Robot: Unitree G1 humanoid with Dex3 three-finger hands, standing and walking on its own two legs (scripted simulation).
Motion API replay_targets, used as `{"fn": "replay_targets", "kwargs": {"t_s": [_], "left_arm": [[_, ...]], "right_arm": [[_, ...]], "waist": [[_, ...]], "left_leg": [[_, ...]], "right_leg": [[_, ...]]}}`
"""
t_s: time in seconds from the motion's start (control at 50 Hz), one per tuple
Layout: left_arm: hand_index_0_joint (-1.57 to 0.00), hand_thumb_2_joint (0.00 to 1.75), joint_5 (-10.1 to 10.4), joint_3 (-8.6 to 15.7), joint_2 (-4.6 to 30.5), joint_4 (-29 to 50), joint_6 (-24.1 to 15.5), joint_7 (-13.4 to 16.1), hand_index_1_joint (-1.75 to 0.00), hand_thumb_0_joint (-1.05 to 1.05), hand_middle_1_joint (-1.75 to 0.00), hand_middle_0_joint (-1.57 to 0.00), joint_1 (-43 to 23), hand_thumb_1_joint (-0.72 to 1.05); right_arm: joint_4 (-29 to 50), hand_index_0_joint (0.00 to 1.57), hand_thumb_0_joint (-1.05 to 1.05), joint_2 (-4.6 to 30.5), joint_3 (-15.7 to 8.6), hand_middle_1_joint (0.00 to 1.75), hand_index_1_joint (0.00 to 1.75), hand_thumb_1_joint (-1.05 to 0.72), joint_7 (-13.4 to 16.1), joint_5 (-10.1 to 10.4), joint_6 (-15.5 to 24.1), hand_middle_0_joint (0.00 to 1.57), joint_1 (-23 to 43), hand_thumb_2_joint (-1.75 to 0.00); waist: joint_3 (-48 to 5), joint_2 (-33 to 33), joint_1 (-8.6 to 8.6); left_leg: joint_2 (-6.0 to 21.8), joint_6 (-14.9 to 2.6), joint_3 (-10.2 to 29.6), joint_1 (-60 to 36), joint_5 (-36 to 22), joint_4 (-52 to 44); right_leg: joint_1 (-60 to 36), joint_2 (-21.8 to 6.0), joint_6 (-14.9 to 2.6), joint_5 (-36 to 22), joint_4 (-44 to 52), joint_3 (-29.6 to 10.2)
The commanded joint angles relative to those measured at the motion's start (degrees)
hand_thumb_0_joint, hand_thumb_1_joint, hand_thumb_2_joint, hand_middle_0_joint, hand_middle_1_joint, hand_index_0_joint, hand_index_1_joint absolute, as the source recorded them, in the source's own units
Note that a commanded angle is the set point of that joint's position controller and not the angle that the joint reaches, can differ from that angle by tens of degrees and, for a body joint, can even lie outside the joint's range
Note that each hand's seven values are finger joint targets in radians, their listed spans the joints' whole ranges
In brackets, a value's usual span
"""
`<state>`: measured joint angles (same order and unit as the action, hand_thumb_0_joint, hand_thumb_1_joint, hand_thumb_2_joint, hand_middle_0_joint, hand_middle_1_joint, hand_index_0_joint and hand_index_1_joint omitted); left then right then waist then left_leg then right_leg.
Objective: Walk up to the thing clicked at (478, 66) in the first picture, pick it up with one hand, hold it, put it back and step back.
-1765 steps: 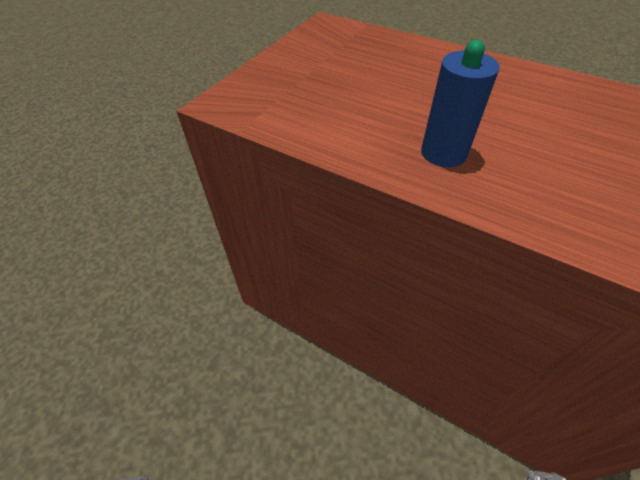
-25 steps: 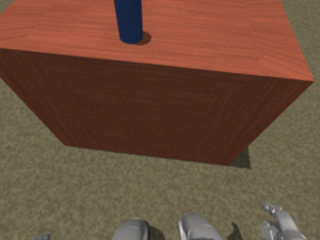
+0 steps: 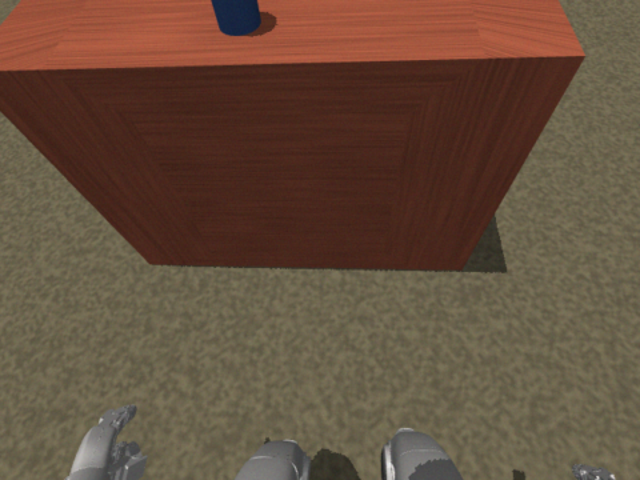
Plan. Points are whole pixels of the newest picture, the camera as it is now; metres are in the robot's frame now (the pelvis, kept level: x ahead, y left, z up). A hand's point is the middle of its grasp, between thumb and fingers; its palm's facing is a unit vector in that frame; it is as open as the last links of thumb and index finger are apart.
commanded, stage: step back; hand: left
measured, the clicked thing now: out of the picture +0.87 +0.16 +0.14
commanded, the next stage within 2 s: stand in 1.70 s
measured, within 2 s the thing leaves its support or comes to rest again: neither
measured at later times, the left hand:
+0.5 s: hand out of the picture -0.08 +0.25 -0.14, palm faces -0.07 -0.91 -0.42, open 7.4 cm
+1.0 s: hand out of the picture -0.21 +0.27 -0.15, palm faces -0.01 -0.93 -0.36, open 7.4 cm
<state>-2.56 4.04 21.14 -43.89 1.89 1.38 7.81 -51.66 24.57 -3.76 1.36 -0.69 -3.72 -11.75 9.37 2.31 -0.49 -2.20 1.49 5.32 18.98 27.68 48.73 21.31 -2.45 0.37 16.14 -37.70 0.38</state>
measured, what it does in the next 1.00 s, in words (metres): walks backwards: left foot, then right foot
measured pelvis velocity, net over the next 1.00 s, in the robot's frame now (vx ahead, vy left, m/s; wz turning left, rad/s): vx -0.26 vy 0.00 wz -0.02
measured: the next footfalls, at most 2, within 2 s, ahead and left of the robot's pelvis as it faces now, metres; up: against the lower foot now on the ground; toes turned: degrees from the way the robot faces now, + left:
left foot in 0.04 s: +0.00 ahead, +0.13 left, +0.00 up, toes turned -2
right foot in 0.38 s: -0.12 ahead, -0.13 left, +0.00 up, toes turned -1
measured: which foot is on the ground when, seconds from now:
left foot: up 0.00-0.02, down 0.04-0.42, up 0.44-0.70, down 0.72-1.00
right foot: down 0.00-0.08, up 0.10-0.36, down 0.38-0.76, up 0.78-0.98, down 1.00-1.00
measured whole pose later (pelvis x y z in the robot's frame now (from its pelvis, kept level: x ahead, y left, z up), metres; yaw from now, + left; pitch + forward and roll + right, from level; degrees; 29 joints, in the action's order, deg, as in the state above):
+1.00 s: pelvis -0.26 +0.00 +0.00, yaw -1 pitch -2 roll +0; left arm -1.4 3.6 22.5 -55.4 1.2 -1.2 13.5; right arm -53.7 20.2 -2.5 -0.9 -3.1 -0.9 -9.2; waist 3.7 -1.6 1.5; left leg 0.5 -0.6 -0.8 15.7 17.6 34.8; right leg 13.1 -0.3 -0.8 22.9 -34.9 -2.1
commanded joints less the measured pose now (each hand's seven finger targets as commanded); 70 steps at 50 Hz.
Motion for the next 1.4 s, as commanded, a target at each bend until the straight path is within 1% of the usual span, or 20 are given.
{"fn": "replay_targets", "kwargs": {"t_s": [0.0, 0.04, 0.06, 0.08, 0.16, 0.34, 0.38, 0.4, 0.42, 0.5, 0.68, 0.72, 0.76, 0.82, 0.96, 1.0, 1.04, 1.2, 1.28, 1.38], "left_arm": [[-0.2, 0.9, 1.6, 3.8, 14.8, 3.5, 0.8, 1.0, -0.3, 0.0, -0.3, -0.2, 0.5, 0.9], [-0.2, 0.9, 2.2, 2.4, 10.8, 5.0, 1.2, 0.5, -0.3, 0.0, -0.3, -0.2, 1.0, 0.9], [-0.2, 0.9, 2.4, 3.0, 12.0, 5.2, 1.2, 1.1, -0.3, 0.0, -0.3, -0.2, -3.3, 0.9], [-0.2, 0.9, 1.6, 3.5, 13.3, 4.7, 1.2, 1.7, -0.3, 0.0, -0.3, -0.2, -5.5, 0.9], [-0.2, 0.9, 2.5, 3.5, 13.1, 0.6, 0.8, 0.4, -0.3, 0.0, -0.3, -0.2, 1.3, 0.9], [-0.2, 0.9, 0.9, 2.4, 9.9, -3.3, -1.8, 0.3, -0.3, 0.0, -0.3, -0.2, 6.8, 0.9], [-0.2, 0.9, -0.2, 3.9, 15.4, -3.5, -2.2, 0.4, -0.3, 0.0, -0.3, -0.2, 6.1, 0.9], [-0.2, 0.9, 0.1, 5.3, 20.9, -2.4, -1.9, 0.1, -0.3, 0.0, -0.3, -0.2, 3.9, 0.9], [-0.2, 0.9, -0.4, 5.8, 24.0, -0.5, -2.0, 0.3, -0.3, 0.0, -0.3, -0.2, 1.0, 0.9], [-0.2, 0.9, 0.1, 3.8, 14.8, 0.8, -1.8, 0.7, -0.3, 0.0, -0.3, -0.2, -4.3, 0.9], [-0.2, 0.9, 0.7, 3.7, 15.3, 0.1, -0.3, 0.1, -0.3, 0.0, -0.3, -0.2, 0.9, 0.9], [-0.2, 0.9, 1.1, 1.9, 10.9, 0.0, 0.0, -0.3, -0.3, 0.0, -0.3, -0.2, 3.9, 0.9], [-0.2, 0.9, 1.0, 3.0, 14.5, -1.0, -0.4, 0.3, -0.3, 0.0, -0.3, -0.2, -2.4, 0.9], [-0.2, 0.9, 1.9, 3.1, 13.2, -4.2, -1.0, -1.3, -0.3, 0.0, -0.3, -0.2, 1.6, 0.9], [-0.2, 0.9, 1.0, 1.9, 9.8, -8.3, -4.0, -1.2, -0.3, 0.0, -0.3, -0.2, 5.9, 0.9], [-0.2, 0.9, -0.3, 3.3, 14.4, -9.8, -5.4, -0.2, -0.3, 0.0, -0.3, -0.2, 8.8, 0.9], [-0.2, 0.9, -0.5, 4.3, 20.9, -7.6, -5.3, -0.2, -0.3, 0.0, -0.3, -0.2, 2.6, 0.9], [-0.2, 0.9, 1.0, 1.4, 14.1, -7.4, -4.9, -1.2, -0.3, 0.0, -0.3, -0.2, -0.3, 0.9], [-0.2, 0.9, 1.7, 0.6, 12.6, -8.7, -3.9, -1.0, -0.3, 0.0, -0.3, -0.2, 1.5, 0.9], [-0.2, 0.9, 1.6, 0.6, 10.6, -11.6, -5.4, -0.9, -0.3, 0.0, -0.3, -0.2, 4.0, 0.9]], "right_arm": [[3.7, 0.2, 0.0, 7.8, -2.3, 0.3, 0.3, -0.9, 0.4, -0.7, 3.3, 0.2, -4.0, -0.9], [4.4, 0.2, 0.0, 15.1, -4.5, 0.3, 0.3, -0.9, 0.5, -1.9, 3.2, 0.2, -2.5, -0.9], [5.5, 0.2, 0.0, 19.5, -4.7, 0.3, 0.3, -0.9, -0.3, -1.3, 2.8, 0.2, 0.1, -0.9], [5.7, 0.2, 0.0, 20.3, -5.0, 0.3, 0.3, -0.9, -0.1, -1.5, 3.1, 0.2, 0.7, -0.9], [7.2, 0.2, 0.0, 11.6, -2.5, 0.3, 0.3, -0.9, 0.5, -1.6, 3.0, 0.2, 6.9, -0.9], [8.0, 0.2, 0.0, 12.5, -2.6, 0.3, 0.3, -0.9, -0.4, -0.2, 0.7, 0.2, 6.4, -0.9], [8.7, 0.2, 0.0, 8.3, -1.3, 0.3, 0.3, -0.9, -0.6, 0.5, 0.8, 0.2, 6.3, -0.9], [9.9, 0.2, 0.0, 6.5, -0.8, 0.3, 0.3, -0.9, 0.1, 0.6, 1.0, 0.2, 7.7, -0.9], [9.3, 0.2, 0.0, 8.8, -2.1, 0.3, 0.3, -0.9, 0.9, 0.4, 0.7, 0.2, 7.7, -0.9], [5.7, 0.2, 0.0, 8.8, -1.7, 0.3, 0.3, -0.9, 0.6, 1.1, 1.0, 0.2, 3.0, -0.9], [2.8, 0.2, 0.0, 7.0, -2.0, 0.3, 0.3, -0.9, 0.3, -1.2, 3.6, 0.2, -2.2, -0.9], [1.7, 0.2, 0.0, 11.6, -3.6, 0.3, 0.3, -0.9, 0.3, -2.4, 3.8, 0.2, -1.8, -0.9], [4.1, 0.2, 0.0, 18.5, -4.0, 0.3, 0.3, -0.9, -0.5, -1.8, 3.9, 0.2, 5.9, -0.9], [4.4, 0.2, 0.0, 9.8, -1.5, 0.3, 0.3, -0.9, -0.4, -2.7, 4.8, 0.2, 10.1, -0.9], [2.4, 0.2, 0.0, 9.8, -2.3, 0.3, 0.3, -0.9, -1.6, -1.8, 3.8, 0.2, 6.4, -0.9], [3.4, 0.2, 0.0, 4.7, -0.9, 0.3, 0.3, -0.9, -1.6, -0.7, 4.0, 0.2, 5.5, -0.9], [2.9, 0.2, 0.0, 7.5, -1.8, 0.3, 0.3, -0.9, -1.1, -1.2, 4.2, 0.2, 6.9, -0.9], [-0.8, 0.2, 0.0, 6.0, -2.1, 0.3, 0.3, -0.9, -2.0, -1.1, 5.8, 0.2, 2.4, -0.9], [-1.2, 0.2, 0.0, 14.2, -3.8, 0.3, 0.3, -0.9, -1.8, -1.2, 6.0, 0.2, 4.1, -0.9], [-1.1, 0.2, 0.0, 8.7, -1.8, 0.3, 0.3, -0.9, -1.8, -0.7, 5.8, 0.2, 8.1, -0.9]], "waist": [[-16.2, -12.8, 0.66], [-16.6, 3.7, 1.38], [-14.3, 11.3, -0.94], [-11.7, 12.2, -2.58], [-9.8, 5.4, 2.8], [-17.2, 8.0, 2.35], [-16.6, -2.5, 1.96], [-12.8, -15.7, 2.96], [-10.4, -19.0, 4.67], [-9.2, -9.2, -0.17], [-15.4, -15.1, 1.5], [-14.2, -1.7, 2.23], [-7.3, 9.4, -0.49], [-4.6, 3.6, 3.11], [-8.6, 7.6, 2.54], [-12.0, -4.3, 3.4], [-5.4, -9.7, 3.45], [-8.3, -9.7, -0.65], [-9.4, 4.1, 0.3], [-9.8, 5.3, 3.16]], "left_leg": [[0.3, -1.52, -6.7, -3.0, -16.6, -27.2], [15.3, -7.41, 14.5, -12.4, -37.0, -25.0], [23.4, -16.68, 22.9, -7.0, -40.8, -27.2], [26.9, -20.69, 28.3, 0.2, -37.3, -29.3], [14.6, -13.3, 5.9, -4.5, -39.2, -22.4], [14.0, -11.47, 3.3, -12.0, -36.0, -11.0], [6.4, -5.83, 1.7, 3.7, -18.0, -4.4], [-3.0, -2.59, -1.2, 13.0, 3.5, 4.0], [-1.1, -1.45, 4.2, 9.2, 9.7, 16.4], [-4.5, -1.45, 4.3, 9.4, 1.1, 21.3], [-0.1, -1.68, -7.1, -5.2, -9.5, -26.5], [10.1, -6.28, 12.3, -16.9, -6.2, -30.2], [26.0, -17.91, 30.0, 6.2, 11.1, -37.7], [13.4, -11.2, 9.1, 3.5, -1.0, -31.8], [10.9, -9.08, 3.2, -4.8, -2.4, -23.1], [5.5, -4.43, -2.0, 5.9, -9.4, -7.6], [4.0, -1.45, 0.6, 8.3, 4.7, 0.2], [2.3, -2.41, -6.4, -10.6, -12.5, -24.3], [21.1, -14.23, 17.8, -7.3, 6.5, -33.7], [12.5, -6.59, 3.5, -4.2, -23.8, -24.3]], "right_leg": [[-18.1, -9.5, -8.26, -31.8, -4.0, -8.4], [0.9, 0.5, -2.68, -6.6, -14.6, -3.9], [4.2, 6.8, -1.48, 20.5, -22.9, -3.9], [2.3, 6.2, -1.12, 23.2, -31.0, -9.8], [6.3, 7.9, -1.51, 12.9, -34.5, -9.9], [-9.1, 4.0, -0.11, -4.0, 16.6, 0.8], [-16.7, -4.1, -3.37, -10.7, 14.6, -14.5], [-12.2, -14.8, -11.17, -12.0, 17.2, -26.4], [-1.0, -23.1, -18.86, -14.5, 19.0, -35.2], [-5.2, -10.5, -11.72, -27.6, 10.0, -11.5], [-14.2, -10.6, -9.6, -13.8, 2.7, -11.6], [5.9, -4.1, -3.95, 2.2, -6.6, -7.6], [1.8, 0.1, -1.09, 19.0, -20.4, -6.0], [0.5, 2.5, -1.93, 9.7, -18.3, -6.9], [-11.9, 4.0, -1.91, 4.1, 19.8, 1.0], [-24.2, -4.6, -4.57, -0.6, 21.6, -15.3], [-8.6, -20.1, -14.82, 15.7, 23.5, -33.3], [-4.2, -7.7, -6.35, -8.4, 12.3, -9.2], [-1.6, 1.0, -2.05, 14.8, -5.1, -0.8], [-14.6, -0.2, -2.48, -3.2, 15.6, -1.6]]}}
